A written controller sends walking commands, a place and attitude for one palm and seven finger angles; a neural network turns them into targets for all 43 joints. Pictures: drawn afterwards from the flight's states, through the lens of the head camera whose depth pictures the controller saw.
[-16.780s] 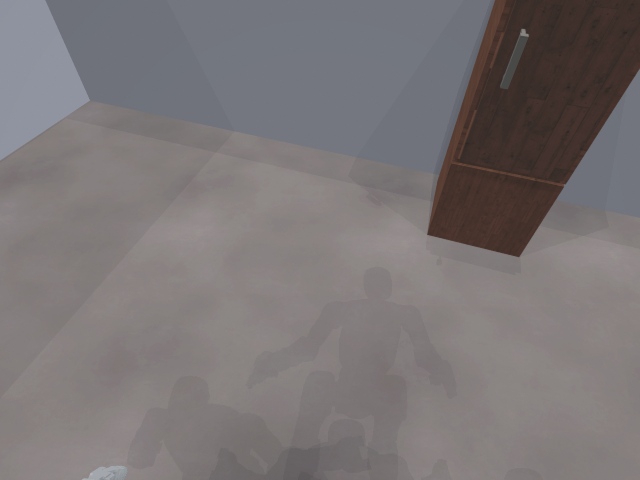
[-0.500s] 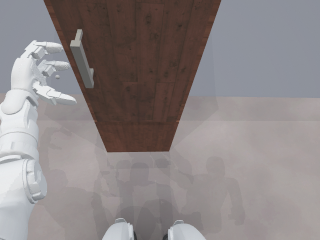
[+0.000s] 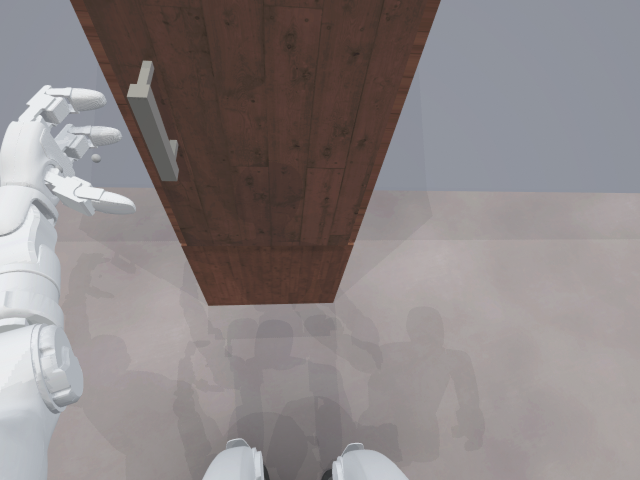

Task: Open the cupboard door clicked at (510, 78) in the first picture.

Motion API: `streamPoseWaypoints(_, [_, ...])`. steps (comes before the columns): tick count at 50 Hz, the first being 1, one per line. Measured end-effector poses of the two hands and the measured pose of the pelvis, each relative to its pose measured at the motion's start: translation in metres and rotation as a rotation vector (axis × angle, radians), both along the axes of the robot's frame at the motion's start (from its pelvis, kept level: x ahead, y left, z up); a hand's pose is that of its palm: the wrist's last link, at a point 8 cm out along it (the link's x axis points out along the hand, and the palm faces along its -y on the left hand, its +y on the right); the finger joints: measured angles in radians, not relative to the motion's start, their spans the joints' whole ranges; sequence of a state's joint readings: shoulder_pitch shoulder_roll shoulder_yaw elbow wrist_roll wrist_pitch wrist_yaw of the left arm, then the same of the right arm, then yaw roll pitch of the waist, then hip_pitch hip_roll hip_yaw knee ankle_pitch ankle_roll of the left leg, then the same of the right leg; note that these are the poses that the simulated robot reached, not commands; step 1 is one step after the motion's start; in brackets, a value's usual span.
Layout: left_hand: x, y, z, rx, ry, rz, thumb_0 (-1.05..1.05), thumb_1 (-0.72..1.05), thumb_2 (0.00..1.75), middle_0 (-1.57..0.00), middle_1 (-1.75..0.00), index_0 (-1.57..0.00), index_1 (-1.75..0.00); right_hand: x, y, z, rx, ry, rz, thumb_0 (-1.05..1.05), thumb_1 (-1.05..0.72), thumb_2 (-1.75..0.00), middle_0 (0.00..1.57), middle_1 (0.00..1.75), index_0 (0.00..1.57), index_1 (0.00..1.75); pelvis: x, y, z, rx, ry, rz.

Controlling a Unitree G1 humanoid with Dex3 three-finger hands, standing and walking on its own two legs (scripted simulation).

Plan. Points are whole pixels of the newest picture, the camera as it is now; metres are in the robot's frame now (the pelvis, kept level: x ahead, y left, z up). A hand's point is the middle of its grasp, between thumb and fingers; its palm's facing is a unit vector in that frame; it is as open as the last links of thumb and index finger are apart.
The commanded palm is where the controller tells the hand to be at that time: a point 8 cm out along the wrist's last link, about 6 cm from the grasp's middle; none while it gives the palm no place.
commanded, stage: move the hooked fingers beside the handle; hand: left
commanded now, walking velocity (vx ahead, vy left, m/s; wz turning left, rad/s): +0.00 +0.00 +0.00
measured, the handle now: (159, 125) +0.54 +0.18 +0.08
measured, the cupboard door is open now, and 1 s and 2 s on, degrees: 0 0 0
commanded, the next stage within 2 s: slide the fingers in behind the handle in 0.36 s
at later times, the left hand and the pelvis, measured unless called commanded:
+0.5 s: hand (97, 159) +0.48 +0.24 +0.09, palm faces +0.01 -1.00 -0.01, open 13.9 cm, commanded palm +0.46 +0.27 +0.08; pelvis +0.00 +0.01 +0.00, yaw +0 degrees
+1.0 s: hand (132, 159) +0.48 +0.20 +0.08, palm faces +0.00 -1.00 -0.01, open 13.9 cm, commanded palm +0.46 +0.24 +0.08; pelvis -0.01 +0.01 +0.00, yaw +0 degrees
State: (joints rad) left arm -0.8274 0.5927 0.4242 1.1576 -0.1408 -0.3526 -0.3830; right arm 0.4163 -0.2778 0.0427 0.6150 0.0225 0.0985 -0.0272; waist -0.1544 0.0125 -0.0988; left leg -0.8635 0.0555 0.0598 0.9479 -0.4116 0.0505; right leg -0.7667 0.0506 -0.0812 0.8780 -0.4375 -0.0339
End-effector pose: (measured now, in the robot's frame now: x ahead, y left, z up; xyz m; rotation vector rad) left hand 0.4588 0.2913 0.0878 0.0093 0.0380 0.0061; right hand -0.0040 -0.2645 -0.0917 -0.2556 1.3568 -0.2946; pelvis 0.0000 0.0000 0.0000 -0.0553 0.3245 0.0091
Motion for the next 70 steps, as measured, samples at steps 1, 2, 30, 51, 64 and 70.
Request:
streamPoseWaypoints(1, [-0.001, 0.001, 0.000, -0.002, -0.001, 0.001, -0.01, -0.50, 0.30, -0.30, -1.20, -0.31, -1.20, 0.004, 0.000, 0.000, -0.003, -0.009, 0.005, 0.00, -0.90, -0.90, 0.20, 0.30, 0.20, 0.30, 0.000, 0.000, 0.000, 0.000, -0.001, 0.001])
streamPoseWaypoints(2, [-0.001, 0.002, 0.000, -0.003, -0.004, 0.001, -0.01, -0.50, 0.30, -0.30, -1.20, -0.31, -1.20, 0.008, -0.001, 0.000, -0.006, -0.019, 0.011, 0.00, -0.90, -0.90, 0.20, 0.30, 0.20, 0.30, 0.000, 0.001, 0.000, -0.001, -0.002, 0.002])
streamPoseWaypoints(30, [-0.003, -0.009, 0.003, 0.000, -0.025, -0.020, -0.01, -0.50, 0.30, -0.30, -1.20, -0.30, -1.20, 0.002, 0.014, -0.005, 0.015, -0.017, 0.018, 0.00, -0.90, -0.90, 0.20, 0.30, 0.20, 0.30, -0.005, 0.010, -0.002, -0.007, -0.011, 0.009])
streamPoseWaypoints(51, [0.001, -0.040, -0.003, -0.003, -0.022, -0.008, -0.01, -0.50, 0.30, -0.30, -1.20, -0.31, -1.20, 0.000, 0.007, -0.006, 0.018, -0.048, 0.021, 0.00, -0.90, -0.90, 0.20, 0.30, 0.20, 0.30, -0.011, 0.005, -0.004, 0.001, -0.014, 0.005])
streamPoseWaypoints(64, [0.003, -0.051, -0.003, -0.009, -0.030, -0.007, -0.01, -0.50, 0.30, -0.30, -1.20, -0.30, -1.20, 0.003, 0.004, -0.008, 0.032, -0.046, 0.014, 0.00, -0.90, -0.90, 0.20, 0.30, 0.20, 0.30, -0.007, 0.000, -0.004, 0.005, -0.010, 0.002])
streamPoseWaypoints(70, [-0.001, -0.060, -0.004, -0.017, -0.022, -0.014, -0.01, -0.50, 0.30, -0.30, -1.20, -0.30, -1.20, 0.009, 0.004, -0.009, 0.047, -0.056, 0.019, 0.00, -0.90, -0.90, 0.20, 0.30, 0.20, 0.30, -0.004, -0.002, -0.002, 0.008, -0.019, 0.004])
